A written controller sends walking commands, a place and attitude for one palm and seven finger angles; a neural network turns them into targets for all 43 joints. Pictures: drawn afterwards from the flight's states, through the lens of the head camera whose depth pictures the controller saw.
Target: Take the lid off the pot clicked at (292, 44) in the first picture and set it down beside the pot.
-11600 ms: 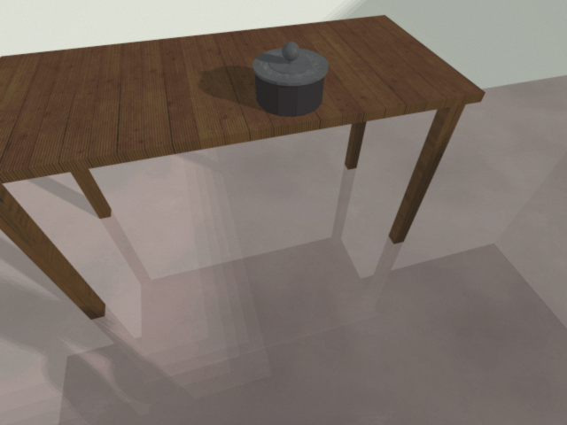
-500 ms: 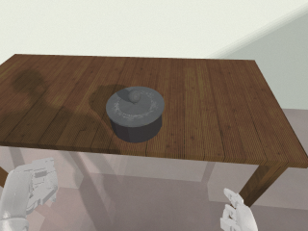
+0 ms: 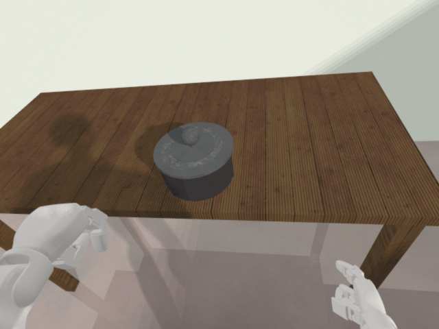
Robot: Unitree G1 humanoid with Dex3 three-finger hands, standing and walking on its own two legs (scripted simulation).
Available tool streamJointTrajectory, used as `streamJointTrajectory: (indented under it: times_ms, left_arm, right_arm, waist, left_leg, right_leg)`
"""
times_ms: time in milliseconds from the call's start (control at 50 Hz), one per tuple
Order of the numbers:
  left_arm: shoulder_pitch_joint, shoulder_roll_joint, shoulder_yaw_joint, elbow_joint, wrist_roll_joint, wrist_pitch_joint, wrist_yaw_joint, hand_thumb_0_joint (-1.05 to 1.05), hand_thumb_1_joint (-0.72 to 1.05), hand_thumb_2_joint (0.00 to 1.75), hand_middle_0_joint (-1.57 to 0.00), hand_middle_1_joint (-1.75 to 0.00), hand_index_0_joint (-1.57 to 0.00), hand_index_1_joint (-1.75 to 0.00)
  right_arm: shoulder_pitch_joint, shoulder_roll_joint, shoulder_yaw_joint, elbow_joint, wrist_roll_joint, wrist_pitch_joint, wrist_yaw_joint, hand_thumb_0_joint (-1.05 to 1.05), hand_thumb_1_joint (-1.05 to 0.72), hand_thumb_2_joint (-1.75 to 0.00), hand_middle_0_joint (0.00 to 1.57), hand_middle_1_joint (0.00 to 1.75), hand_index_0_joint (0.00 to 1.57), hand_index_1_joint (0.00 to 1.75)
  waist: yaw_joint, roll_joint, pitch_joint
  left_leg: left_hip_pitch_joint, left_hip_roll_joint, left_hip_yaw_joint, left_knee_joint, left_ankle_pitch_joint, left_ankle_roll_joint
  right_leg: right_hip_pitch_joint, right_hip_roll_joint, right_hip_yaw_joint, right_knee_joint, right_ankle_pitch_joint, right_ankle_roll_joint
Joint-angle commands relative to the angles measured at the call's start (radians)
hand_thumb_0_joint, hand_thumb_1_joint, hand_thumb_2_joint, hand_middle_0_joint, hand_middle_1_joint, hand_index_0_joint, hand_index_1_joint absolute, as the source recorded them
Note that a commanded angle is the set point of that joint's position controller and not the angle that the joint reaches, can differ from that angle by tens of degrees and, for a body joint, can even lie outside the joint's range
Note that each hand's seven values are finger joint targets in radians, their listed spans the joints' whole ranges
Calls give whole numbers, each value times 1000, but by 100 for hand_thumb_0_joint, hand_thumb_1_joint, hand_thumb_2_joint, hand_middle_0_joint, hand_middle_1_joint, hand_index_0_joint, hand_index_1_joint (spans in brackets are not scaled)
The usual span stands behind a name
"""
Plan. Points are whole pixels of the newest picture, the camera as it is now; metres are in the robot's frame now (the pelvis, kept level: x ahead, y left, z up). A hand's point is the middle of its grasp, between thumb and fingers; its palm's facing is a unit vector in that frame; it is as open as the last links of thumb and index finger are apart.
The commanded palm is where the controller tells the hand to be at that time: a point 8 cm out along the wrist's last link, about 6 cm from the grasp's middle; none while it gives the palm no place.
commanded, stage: reach forward and open the fingers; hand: left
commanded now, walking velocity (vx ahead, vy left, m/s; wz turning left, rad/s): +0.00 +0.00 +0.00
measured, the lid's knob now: (190, 136) +0.50 +0.13 +0.10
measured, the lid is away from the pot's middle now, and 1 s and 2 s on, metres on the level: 0.00 0.00 0.00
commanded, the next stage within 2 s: move the open hand above the knob in 0.64 s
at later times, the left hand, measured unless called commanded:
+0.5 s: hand (68, 202) +0.26 +0.27 +0.16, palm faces -0.09 -0.04 -1.00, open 9.5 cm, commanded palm +0.23 +0.26 +0.23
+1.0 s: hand (90, 168) +0.31 +0.25 +0.19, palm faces -0.08 +0.01 -1.00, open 10.0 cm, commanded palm +0.29 +0.24 +0.25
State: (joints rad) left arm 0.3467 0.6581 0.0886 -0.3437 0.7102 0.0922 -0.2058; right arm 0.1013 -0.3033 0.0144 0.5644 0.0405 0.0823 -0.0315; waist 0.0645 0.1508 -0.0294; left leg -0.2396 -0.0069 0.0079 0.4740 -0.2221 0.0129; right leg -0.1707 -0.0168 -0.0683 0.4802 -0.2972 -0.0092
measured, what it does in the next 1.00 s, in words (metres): stands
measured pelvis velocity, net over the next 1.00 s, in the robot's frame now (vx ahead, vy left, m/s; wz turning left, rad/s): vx -0.03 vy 0.02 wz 0.01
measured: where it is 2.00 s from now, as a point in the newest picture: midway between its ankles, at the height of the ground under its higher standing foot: outside the picture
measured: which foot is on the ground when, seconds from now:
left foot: down 0.00-1.00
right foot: down 0.00-1.00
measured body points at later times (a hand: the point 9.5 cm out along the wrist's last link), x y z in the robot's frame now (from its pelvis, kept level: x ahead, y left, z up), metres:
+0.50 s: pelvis -0.03 +0.02 +0.00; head -0.03 -0.03 +0.45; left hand +0.26 +0.27 +0.22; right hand +0.18 -0.20 -0.10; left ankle +0.02 +0.12 -0.74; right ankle -0.02 -0.11 -0.74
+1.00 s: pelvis -0.03 +0.02 +0.00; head -0.02 -0.02 +0.45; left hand +0.31 +0.24 +0.24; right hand +0.19 -0.19 -0.09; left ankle +0.02 +0.12 -0.74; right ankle -0.02 -0.11 -0.74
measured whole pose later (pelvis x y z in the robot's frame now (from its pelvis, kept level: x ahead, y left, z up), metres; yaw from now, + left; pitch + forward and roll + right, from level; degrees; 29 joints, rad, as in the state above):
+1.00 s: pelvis -0.03 +0.02 +0.00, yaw +1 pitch -1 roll +0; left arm -0.40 0.68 -0.09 -0.03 0.78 0.14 -0.40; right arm 0.09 -0.29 0.05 0.57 0.05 0.06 0.00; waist 0.05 0.11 0.03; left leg -0.26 -0.04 0.01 0.44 -0.16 0.04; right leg -0.20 -0.05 -0.06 0.47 -0.25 0.01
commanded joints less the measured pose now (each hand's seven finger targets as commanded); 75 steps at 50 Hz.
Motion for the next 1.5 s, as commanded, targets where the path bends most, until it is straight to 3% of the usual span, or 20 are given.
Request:
streamJointTrajectory:
  times_ms: [0,100,180,300,420,500,580,620,720,780,880,900,1020,1080,1180,1200,1260,1320,1380,1480]
  left_arm:
    - [-287,340,242,-114,26,-39,-20,0,15,132,-104,-65,-104,-65]
    - [-259,237,183,-65,-23,-57,-54,0,0,136,-97,-47,-97,-47]
    - [-380,273,193,-50,-9,-42,-57,0,-11,140,-92,-33,-92,-33]
    - [-592,351,208,-59,25,-66,-56,0,-29,147,-85,-12,-85,-12]
    - [-645,255,111,69,10,-2,-85,0,-32,149,-84,-8,-84,-8]
    - [-760,316,121,-41,40,-13,-96,0,-33,151,-85,-8,-85,-8]
    - [-849,386,192,51,54,2,-94,0,-33,153,-85,-8,-85,-8]
    - [-901,356,152,135,57,18,-106,0,-33,153,-85,-8,-85,-8]
    - [-847,231,46,81,24,32,-149,0,-34,155,-85,-8,-85,-8]
    - [-897,171,-14,93,33,44,-151,0,-34,155,-85,-8,-85,-8]
    - [-1168,381,110,85,87,42,-127,0,-34,155,-85,-8,-85,-8]
    - [-1229,371,80,83,97,42,-131,0,-34,155,-85,-8,-85,-8]
    - [-1009,179,-32,243,73,96,-168,0,-34,155,-85,-8,-85,-8]
    - [-1035,113,-92,214,64,105,-176,0,-34,155,-85,-8,-85,-8]
    - [-1275,352,67,111,103,101,-152,0,-34,155,-85,-8,-85,-8]
    - [-1320,342,42,133,117,104,-154,0,-34,155,-85,-8,-85,-8]
    - [-1252,281,20,291,105,131,-154,0,-34,155,-85,-8,-85,-8]
    - [-1114,131,-83,295,75,139,-180,0,-34,155,-85,-8,-85,-8]
    - [-1116,22,-177,254,64,150,-193,0,-34,155,-85,-8,-85,-8]
    - [-1428,342,26,227,119,145,-159,0,-34,155,-85,-8,-85,-8]
  right_arm:
    - [-145,-68,-22,-160,2,-68,-11,0,-90,-90,20,30,20,30]
    - [-132,-68,-29,-173,6,-67,18,0,-90,-90,20,30,20,30]
    - [-165,-86,-32,-187,15,-72,25,0,-90,-90,20,30,20,30]
    - [-152,-69,-23,-165,7,-88,12,0,-90,-90,20,30,20,30]
    - [-161,-88,-26,-176,23,-67,30,0,-90,-90,20,30,20,30]
    - [-179,-78,-19,-190,16,-85,31,0,-90,-90,20,30,20,30]
    - [-162,-89,-18,-172,19,-87,25,0,-90,-90,20,30,20,30]
    - [-156,-85,-15,-157,19,-75,23,0,-90,-90,20,30,20,30]
    - [-167,-79,-17,-196,25,-71,45,0,-90,-90,20,30,20,30]
    - [-170,-80,-16,-201,35,-77,47,0,-90,-90,20,30,20,30]
    - [-156,-90,-10,-170,22,-80,25,0,-90,-90,20,30,20,30]
    - [-160,-79,-4,-160,17,-81,23,0,-90,-90,20,30,20,30]
    - [-149,-82,-14,-167,26,-45,59,0,-90,-90,20,30,20,30]
    - [-165,-86,-14,-192,38,-39,70,0,-90,-90,20,30,20,30]
    - [-164,-92,-11,-174,24,-43,51,0,-90,-90,20,30,20,30]
    - [-156,-76,-4,-163,21,-43,48,0,-90,-90,20,30,20,30]
    - [-134,-82,-9,-143,27,-28,50,0,-90,-90,20,30,20,30]
    - [-147,-77,-14,-170,35,-20,72,0,-90,-90,20,30,20,30]
    - [-170,-81,-21,-192,45,-12,84,0,-90,-90,20,30,20,30]
    - [-158,-96,-11,-157,31,-14,49,0,-90,-90,20,30,20,30]
  waist:
    - [-6,-106,-114]
    - [-5,-88,-122]
    - [-10,-127,-89]
    - [3,-52,-207]
    - [-5,-91,-96]
    - [4,-51,-226]
    - [-6,-52,-181]
    - [-5,-70,-140]
    - [-4,-84,-185]
    - [-34,-100,-147]
    - [-21,-43,-236]
    - [-16,-11,-293]
    - [-12,-116,-234]
    - [-39,-155,-191]
    - [-25,-84,-316]
    - [-20,-69,-361]
    - [-20,-116,-276]
    - [-20,-161,-264]
    - [-53,-190,-237]
    - [-44,-129,-307]
  left_leg:
    - [107,-29,-11,-32,242,49]
    - [130,-34,-6,-46,252,39]
    - [117,-31,-10,-56,182,39]
    - [155,-33,-26,-80,172,37]
    - [101,-27,-29,-118,90,27]
    - [152,-23,-44,-114,93,32]
    - [136,-21,-59,-100,105,29]
    - [109,-16,-60,-124,86,24]
    - [140,-21,-49,-107,132,27]
    - [141,-20,-54,-91,81,29]
    - [160,-28,-67,-90,100,31]
    - [177,-30,-70,-96,138,29]
    - [140,-34,-33,-70,223,28]
    - [125,-33,-29,-55,187,32]
    - [173,-43,-46,-41,250,39]
    - [178,-47,-44,-50,276,40]
    - [141,-43,-35,-56,270,35]
    - [129,-46,-16,-43,285,36]
    - [134,-47,-9,-20,258,43]
    - [140,-56,-25,-23,224,49]
  right_leg:
    - [2,4,36,-105,309,21]
    - [2,12,15,-119,307,18]
    - [-29,24,24,-133,232,13]
    - [17,14,21,-119,167,6]
    - [-34,24,5,-127,87,1]
    - [-1,20,17,-103,73,-5]
    - [-25,34,13,-91,80,-14]
    - [-42,27,1,-96,62,-12]
    - [-34,23,1,-88,120,-10]
    - [-85,33,2,-86,84,-12]
    - [-42,31,16,-74,78,-23]
    - [-14,25,13,-69,101,-23]
    - [-22,18,5,-63,216,-21]
    - [-57,23,3,-62,201,-19]
    - [18,22,26,-38,257,-24]
    - [44,19,24,-34,274,-22]
    - [13,17,18,-43,284,-20]
    - [11,10,14,-39,329,-16]
    - [-29,13,11,-41,329,-14]
    - [27,12,38,-31,307,-15]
